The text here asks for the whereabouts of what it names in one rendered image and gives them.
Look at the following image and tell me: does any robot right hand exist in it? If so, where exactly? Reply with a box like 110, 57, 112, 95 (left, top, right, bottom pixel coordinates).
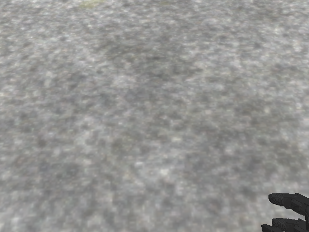
261, 192, 309, 232

